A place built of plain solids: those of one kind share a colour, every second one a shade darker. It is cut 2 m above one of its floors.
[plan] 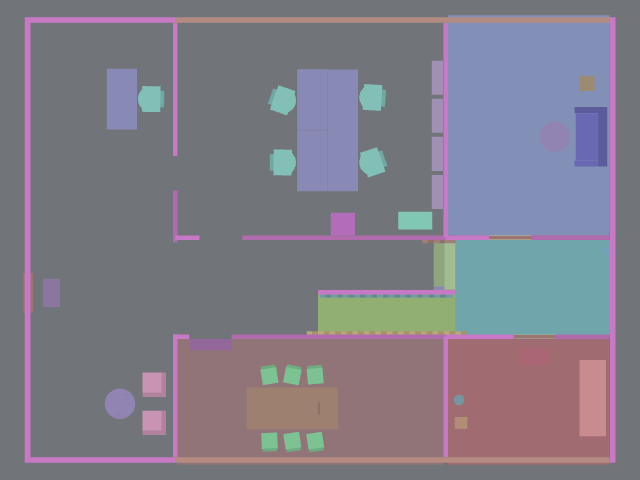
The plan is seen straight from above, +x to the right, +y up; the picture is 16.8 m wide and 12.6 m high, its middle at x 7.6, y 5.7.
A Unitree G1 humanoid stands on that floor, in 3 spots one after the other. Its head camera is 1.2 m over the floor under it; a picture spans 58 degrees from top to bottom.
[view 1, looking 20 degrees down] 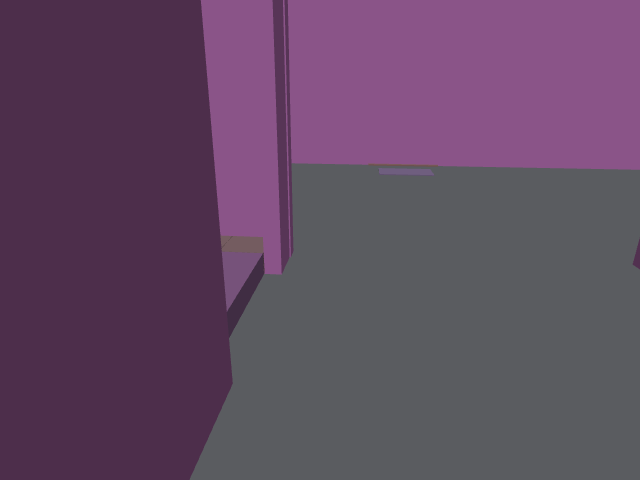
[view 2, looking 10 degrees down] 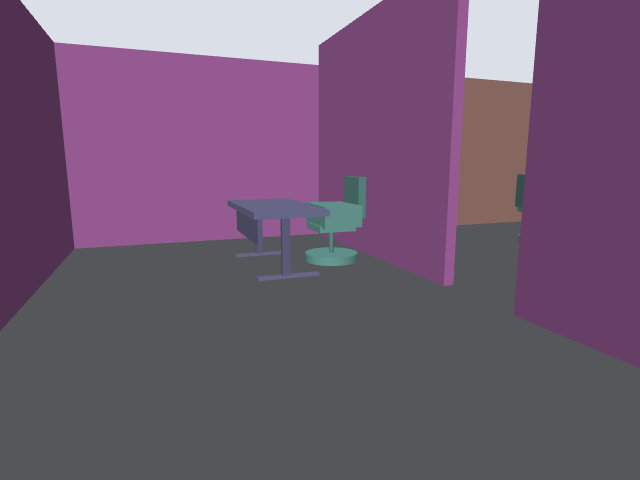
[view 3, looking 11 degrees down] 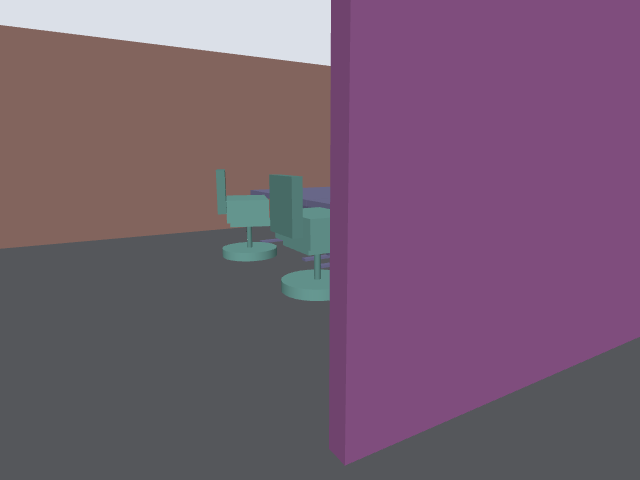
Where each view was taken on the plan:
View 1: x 6.75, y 3.75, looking -174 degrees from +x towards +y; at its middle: ground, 3.51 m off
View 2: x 1.10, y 4.46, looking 69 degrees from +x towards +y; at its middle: ground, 6.91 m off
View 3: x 4.70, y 4.46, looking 59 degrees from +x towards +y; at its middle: task_chair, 3.49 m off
